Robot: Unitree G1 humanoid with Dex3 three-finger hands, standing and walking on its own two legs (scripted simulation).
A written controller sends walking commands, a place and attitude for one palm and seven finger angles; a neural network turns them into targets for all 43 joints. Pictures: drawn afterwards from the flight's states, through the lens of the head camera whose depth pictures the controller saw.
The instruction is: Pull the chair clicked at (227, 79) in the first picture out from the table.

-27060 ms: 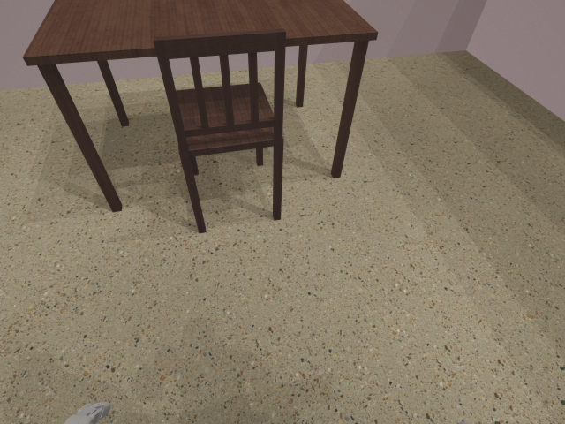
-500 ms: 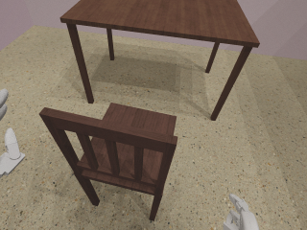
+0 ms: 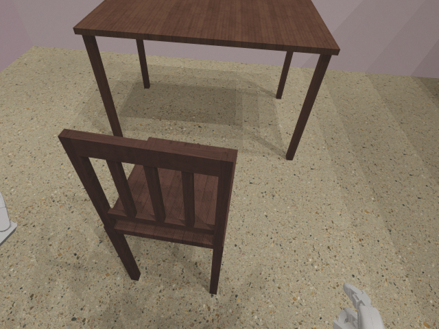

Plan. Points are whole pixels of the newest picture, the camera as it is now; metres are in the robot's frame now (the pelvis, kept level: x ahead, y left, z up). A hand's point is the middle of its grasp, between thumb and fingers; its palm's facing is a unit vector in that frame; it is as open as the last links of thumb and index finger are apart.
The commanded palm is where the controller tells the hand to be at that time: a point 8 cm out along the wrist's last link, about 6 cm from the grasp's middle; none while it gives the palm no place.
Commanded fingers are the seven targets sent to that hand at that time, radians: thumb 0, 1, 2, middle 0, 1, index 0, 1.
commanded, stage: stop stepping back and stand still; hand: left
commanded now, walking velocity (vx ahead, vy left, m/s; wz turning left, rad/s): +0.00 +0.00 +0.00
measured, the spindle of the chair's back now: (155, 194) +0.45 +0.18 -0.09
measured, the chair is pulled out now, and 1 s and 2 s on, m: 0.62 0.62 0.62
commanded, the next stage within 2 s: let the arm hang, fingers relaxed in 1.90 s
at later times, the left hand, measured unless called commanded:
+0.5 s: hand out of the picture +0.09 +0.29 +0.17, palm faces +0.48 -0.81 -0.34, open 7.4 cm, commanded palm +0.04 +0.32 +0.19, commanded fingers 0.00 0.90 0.90 -0.20 -0.30 -0.20 -0.30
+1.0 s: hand out of the picture -0.05 +0.33 +0.14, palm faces +0.55 -0.79 -0.27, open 7.5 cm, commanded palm -0.12 +0.36 +0.19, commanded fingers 0.00 0.90 0.90 -0.20 -0.30 -0.20 -0.30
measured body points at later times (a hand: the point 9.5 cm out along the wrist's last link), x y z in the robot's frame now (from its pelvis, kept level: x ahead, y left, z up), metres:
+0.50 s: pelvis -0.11 +0.02 -0.02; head -0.15 +0.04 +0.43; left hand +0.06 +0.33 +0.19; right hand +0.03 -0.23 -0.09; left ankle +0.02 +0.11 -0.72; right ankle -0.01 -0.14 -0.72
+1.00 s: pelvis -0.25 +0.05 +0.00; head -0.26 +0.07 +0.45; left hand -0.08 +0.37 +0.16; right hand -0.05 -0.17 -0.06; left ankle -0.22 +0.16 -0.73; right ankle -0.25 -0.06 -0.73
